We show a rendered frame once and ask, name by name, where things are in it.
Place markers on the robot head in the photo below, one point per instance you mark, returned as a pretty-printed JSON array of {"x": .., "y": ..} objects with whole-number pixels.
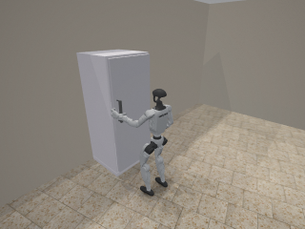
[{"x": 159, "y": 105}]

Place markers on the left robot thigh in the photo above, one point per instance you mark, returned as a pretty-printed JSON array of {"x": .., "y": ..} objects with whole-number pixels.
[{"x": 147, "y": 149}]

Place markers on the robot left upper arm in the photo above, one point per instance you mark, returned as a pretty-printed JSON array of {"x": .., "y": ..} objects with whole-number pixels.
[{"x": 147, "y": 115}]

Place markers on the fridge door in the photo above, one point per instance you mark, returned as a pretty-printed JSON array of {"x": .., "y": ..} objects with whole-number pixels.
[{"x": 130, "y": 82}]

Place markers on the robot right upper arm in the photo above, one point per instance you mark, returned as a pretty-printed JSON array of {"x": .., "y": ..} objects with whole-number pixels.
[{"x": 170, "y": 115}]

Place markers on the handle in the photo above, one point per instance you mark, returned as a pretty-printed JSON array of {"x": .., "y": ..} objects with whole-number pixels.
[{"x": 120, "y": 109}]

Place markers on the left robot hand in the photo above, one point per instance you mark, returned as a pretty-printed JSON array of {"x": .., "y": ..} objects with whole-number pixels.
[{"x": 115, "y": 113}]

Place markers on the robot left forearm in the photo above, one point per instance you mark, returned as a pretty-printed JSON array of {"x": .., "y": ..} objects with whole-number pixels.
[{"x": 127, "y": 120}]

